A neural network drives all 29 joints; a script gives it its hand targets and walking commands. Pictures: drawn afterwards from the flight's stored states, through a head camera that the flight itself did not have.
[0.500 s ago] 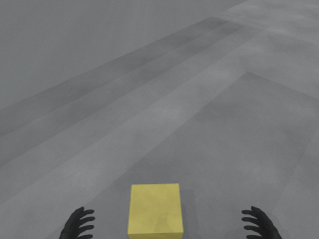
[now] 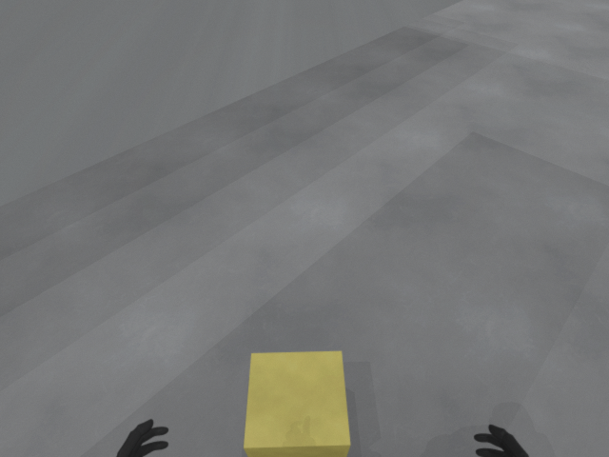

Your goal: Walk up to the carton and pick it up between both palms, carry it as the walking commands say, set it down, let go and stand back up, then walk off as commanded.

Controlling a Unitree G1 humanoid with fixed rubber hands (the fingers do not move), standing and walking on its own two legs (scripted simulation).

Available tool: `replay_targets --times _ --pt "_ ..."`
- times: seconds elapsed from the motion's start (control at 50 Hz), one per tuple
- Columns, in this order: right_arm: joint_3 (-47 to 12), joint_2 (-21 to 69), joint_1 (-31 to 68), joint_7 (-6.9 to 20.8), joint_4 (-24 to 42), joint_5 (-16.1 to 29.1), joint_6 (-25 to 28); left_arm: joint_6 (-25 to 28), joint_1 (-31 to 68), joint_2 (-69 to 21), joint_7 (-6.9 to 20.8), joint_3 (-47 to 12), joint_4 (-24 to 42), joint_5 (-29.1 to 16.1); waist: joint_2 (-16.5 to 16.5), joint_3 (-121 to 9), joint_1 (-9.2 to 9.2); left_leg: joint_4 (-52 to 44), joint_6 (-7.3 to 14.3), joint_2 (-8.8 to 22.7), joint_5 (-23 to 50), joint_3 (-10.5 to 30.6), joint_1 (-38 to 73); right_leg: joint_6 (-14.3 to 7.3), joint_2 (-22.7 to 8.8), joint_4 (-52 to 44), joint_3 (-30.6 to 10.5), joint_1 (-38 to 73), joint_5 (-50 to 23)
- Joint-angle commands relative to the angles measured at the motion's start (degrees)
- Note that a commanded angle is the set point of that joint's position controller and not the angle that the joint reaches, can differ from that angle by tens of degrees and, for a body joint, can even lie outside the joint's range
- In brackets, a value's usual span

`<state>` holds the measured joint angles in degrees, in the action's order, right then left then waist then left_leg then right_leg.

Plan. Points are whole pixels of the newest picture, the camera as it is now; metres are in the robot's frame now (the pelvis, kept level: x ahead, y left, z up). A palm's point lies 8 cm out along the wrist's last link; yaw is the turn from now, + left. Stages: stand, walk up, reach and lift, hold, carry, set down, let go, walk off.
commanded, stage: stand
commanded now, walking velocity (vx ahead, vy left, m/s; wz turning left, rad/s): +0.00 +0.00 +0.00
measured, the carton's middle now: (297, 409) +0.40 +0.05 -0.65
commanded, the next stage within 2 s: walk off in 1.50 s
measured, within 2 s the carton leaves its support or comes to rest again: neither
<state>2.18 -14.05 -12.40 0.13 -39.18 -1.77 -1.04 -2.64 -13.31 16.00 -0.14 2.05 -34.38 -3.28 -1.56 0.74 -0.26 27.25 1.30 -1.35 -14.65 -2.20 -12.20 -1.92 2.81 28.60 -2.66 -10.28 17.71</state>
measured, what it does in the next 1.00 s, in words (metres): stands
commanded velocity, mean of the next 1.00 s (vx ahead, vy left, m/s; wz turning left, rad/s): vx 0.00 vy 0.00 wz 0.00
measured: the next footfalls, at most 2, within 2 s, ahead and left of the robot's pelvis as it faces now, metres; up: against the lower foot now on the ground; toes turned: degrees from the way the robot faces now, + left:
none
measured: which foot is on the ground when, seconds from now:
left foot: down 0.00-1.00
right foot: down 0.00-1.00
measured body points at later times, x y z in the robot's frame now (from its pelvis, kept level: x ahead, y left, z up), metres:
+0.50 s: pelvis +0.00 +0.00 +0.00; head +0.01 +0.00 +0.45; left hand +0.12 +0.27 -0.11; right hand +0.12 -0.27 -0.11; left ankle +0.00 +0.10 -0.74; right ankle -0.03 -0.10 -0.74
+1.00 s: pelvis -0.02 +0.00 +0.00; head -0.02 +0.01 +0.45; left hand +0.08 +0.27 -0.12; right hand +0.09 -0.27 -0.11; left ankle +0.00 +0.10 -0.74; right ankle -0.03 -0.10 -0.74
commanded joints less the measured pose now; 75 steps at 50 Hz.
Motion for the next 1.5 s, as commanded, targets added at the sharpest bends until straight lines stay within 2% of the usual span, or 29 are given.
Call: replay_targets --times 0.0,0.04,0.08,0.1,0.12,0.14,0.2,0.22,0.32,0.34,0.46,0.54,0.58,0.6,0.64,0.72,0.78,0.88,0.9,1.02,1.04,1.08,1.1,1.2,1.28,1.3,1.32,1.34,1.48 --pt "4.02 -12.69 3.91 -0.98 1.24 -0.77 2.77 3.17 2.31 10.75 -1.45 3.01 0.63 7.1 1.95 -7.22 -0.02 -2.14 -0.76 5.91 18.21 7.16 7.22 1.25 -6.81 -4.69 -4.01 -0.93 -17.42" --pt "3.61 -12.42 3.35 -1.16 0.4 -0.78 2.59 3.34 1.74 10.24 -1.66 2.63 -0.55 6.85 2.22 -9.07 0.21 -1.55 -0.56 5.99 22.32 6.74 7.79 1.22 -6.93 -4.14 -4.04 1.06 -21.6" --pt "3.71 -12.61 2.81 -1.28 -0.07 -0.78 2.47 3.32 2.16 10.89 -1.67 2.7 -0.93 6.83 1.69 -9.01 -0.22 -1.64 -0.52 5.69 22.05 6.31 7.7 1.06 -6.94 -4.0 -3.89 0.99 -22.06" --pt "3.61 -13.0 3.65 -1.22 -0.67 -0.92 2.38 3.25 1.56 10.56 -1.73 2.64 -1.37 6.73 1.19 -9.15 0.61 -1.47 -0.44 5.83 22.0 6.56 7.83 1.17 -7.14 -4.33 -3.98 1.07 -22.15" --pt "3.86 -12.89 3.3 -1.28 -0.47 -0.78 2.48 3.25 1.84 10.51 -1.73 2.52 -1.49 6.71 0.8 -8.55 -0.08 -1.77 -0.47 5.99 20.48 6.78 7.84 1.11 -7.16 -4.79 -4.23 0.51 -20.63" --pt "3.76 -13.13 3.81 -1.18 -0.9 -1.05 2.48 3.22 1.77 10.7 -1.75 2.58 -1.82 6.73 1.88 -8.46 0.35 -2.31 -0.53 5.95 19.52 6.83 8.16 0.73 -7.06 -4.97 -4.34 0.43 -19.68" --pt "3.57 -12.99 2.9 -1.39 -1.84 -0.86 2.62 3.33 2.28 10.85 -1.85 2.41 -2.3 6.77 2.13 -8.57 -0.41 -2.82 -0.45 6.19 19.83 7.1 8.46 0.61 -7.24 -5.07 -4.6 0.37 -19.48" --pt "3.52 -13.22 3.76 -1.44 -1.91 -1.0 2.78 3.38 1.78 10.8 -1.85 2.55 -2.81 6.67 2.46 -8.49 0.15 -3.16 -0.28 6.56 19.51 7.34 8.27 0.66 -7.31 -5.11 -4.94 0.72 -18.57" --pt "3.47 -13.49 3.4 -1.53 -2.84 -0.83 2.99 3.6 2.7 11.02 -1.68 2.64 -3.44 6.73 2.99 -9.35 -0.44 -3.05 0.02 6.62 20.18 7.59 8.92 0.39 -7.38 -5.01 -4.68 0.95 -19.5" --pt "3.46 -13.23 2.96 -1.56 -3.39 -0.8 3.15 3.77 1.86 11.05 -1.82 2.74 -4.23 6.8 1.86 -8.61 -0.25 -3.27 0.2 6.53 19.75 7.71 8.53 0.28 -7.61 -5.34 -4.97 1.37 -19.85" --pt "3.34 -13.91 3.26 -1.64 -4.9 -0.86 3.38 3.87 1.88 11.71 -1.59 2.91 -5.58 6.85 3.1 -8.89 -0.14 -4.56 0.37 7.18 18.52 8.52 8.56 -0.38 -7.64 -5.65 -4.87 1.58 -16.12" --pt "3.39 -14.3 3.53 -1.53 -5.61 -0.93 3.61 4.1 1.89 11.57 -1.79 2.85 -6.61 6.87 3.19 -8.29 -0.01 -5.3 0.83 7.23 14.7 9.18 7.9 -0.2 -7.87 -6.82 -5.52 1.82 -15.12" --pt "3.16 -13.71 4.23 -1.43 -5.82 -0.91 3.69 4.1 2.31 11.46 -1.73 2.76 -7.1 6.76 1.39 -8.06 0.02 -6.17 0.8 7.31 13.46 9.15 7.43 -0.22 -7.82 -7.24 -5.3 1.9 -13.73" --pt "3.35 -13.97 4.41 -1.35 -6.01 -0.79 3.91 4.25 2.41 11.69 -1.71 2.78 -7.48 6.78 3.16 -7.83 0.03 -5.78 0.7 7.17 13.97 9.12 7.31 -0.24 -8.06 -7.34 -5.74 1.98 -14.61" --pt "3.38 -14.24 3.84 -1.45 -6.69 -1.01 3.79 4.14 2.71 11.31 -1.56 2.67 -7.76 6.77 1.95 -6.47 0.17 -6.35 0.71 7.23 12.13 9.19 7.07 -0.3 -8.05 -7.93 -5.52 0.74 -12.28" --pt "3.14 -13.88 3.17 -1.43 -7.61 -1.01 4.04 4.4 2.55 11.69 -1.52 2.75 -8.82 6.83 3.83 -5.92 -0.19 -8.02 0.84 7.62 8.42 9.93 5.79 -0.35 -8.12 -8.32 -5.98 1.57 -9.81" --pt "3.16 -13.91 4.11 -1.43 -7.98 -0.92 4.03 4.65 2.97 12.18 -1.33 2.8 -9.4 6.92 3.06 -4.61 0.22 -9.18 1.03 7.88 5.25 10.79 4.42 -0.38 -7.88 -8.56 -5.74 1.15 -8.57" --pt "2.97 -13.61 3.14 -1.25 -8.93 -0.66 4.21 4.86 2.6 12.18 -1.29 2.74 -11.01 6.64 2.91 -5.62 -0.36 -8.87 1.02 8.03 7.89 10.41 6.09 -0.41 -8.44 -9.17 -6.21 1.36 -9.62" --pt "3.16 -14.28 4.42 -1.33 -9.2 -0.86 4.18 4.92 2.91 12.1 -1.28 2.6 -10.86 6.75 3.3 -5.45 0.34 -8.6 0.81 7.93 9.16 9.94 6.25 -0.35 -8.25 -9.03 -5.99 1.41 -10.18" --pt "3.06 -14.5 4.17 -1.34 -9.97 -0.37 4.2 4.83 1.95 11.82 -1.3 2.28 -12.49 6.45 2.79 -6.52 0.62 -8.49 1.0 8.14 12.18 9.76 7.53 -0.37 -8.25 -9.01 -5.92 2.31 -12.24" --pt "3.05 -14.4 3.91 -1.42 -10.33 -0.44 4.29 4.68 2.04 11.66 -1.31 2.37 -12.47 6.31 3.97 -6.2 0.7 -8.72 0.8 7.99 11.54 9.62 7.14 -0.18 -8.39 -9.14 -5.95 2.32 -11.92" --pt "2.96 -14.29 3.74 -1.42 -10.51 -0.16 4.29 4.84 2.78 12.5 -1.31 2.52 -13.03 6.61 2.6 -5.96 0.0 -8.62 0.67 7.74 10.74 9.24 7.79 -0.44 -8.42 -9.44 -6.01 1.42 -11.38" --pt "2.88 -13.91 3.65 -1.32 -10.54 -0.05 4.21 4.94 3.35 12.52 -1.42 2.59 -12.9 6.62 3.64 -5.93 -0.42 -8.64 0.94 7.95 10.59 9.51 7.82 -0.43 -8.49 -9.59 -6.21 1.33 -11.35" --pt "2.57 -13.87 3.39 -1.32 -11.31 -0.16 4.22 5.0 2.37 12.38 -1.13 2.29 -13.67 6.14 2.88 -4.93 0.61 -9.16 1.04 8.25 10.07 9.63 6.76 -0.48 -8.68 -10.11 -6.36 1.93 -10.71" --pt "2.71 -14.18 3.72 -1.2 -11.88 0.19 4.12 5.12 3.65 13.27 -1.28 2.29 -13.86 6.6 3.47 -5.36 -0.43 -9.16 0.81 7.86 10.41 9.42 7.95 -0.4 -8.59 -10.48 -6.27 1.85 -11.79" --pt "2.57 -14.32 3.89 -1.2 -11.82 0.14 4.33 5.15 3.09 12.12 -1.31 2.28 -13.96 6.15 3.36 -6.12 0.39 -8.95 1.15 8.37 11.29 9.57 7.7 -0.49 -8.66 -10.13 -6.26 2.31 -11.83" --pt "2.63 -14.01 4.25 -1.26 -11.96 0.13 4.17 5.3 3.66 12.57 -1.23 2.17 -14.17 6.36 2.98 -6.3 -0.3 -9.28 0.9 8.25 11.95 9.53 8.15 -0.27 -8.47 -9.8 -5.79 2.28 -12.14" --pt "2.71 -14.5 3.62 -1.16 -12.1 0.04 4.29 5.23 2.55 12.74 -1.09 2.31 -14.41 6.29 2.77 -5.57 0.24 -8.9 0.88 8.08 11.39 9.25 8.19 -0.34 -8.56 -10.4 -6.11 1.98 -12.11" --pt "2.55 -14.49 3.78 -1.28 -12.58 0.2 4.19 5.24 2.78 12.59 -1.1 1.93 -15.16 6.09 2.75 -5.27 0.13 -9.91 1.01 8.3 10.04 9.4 7.63 -0.34 -8.42 -10.54 -6.09 2.19 -11.0"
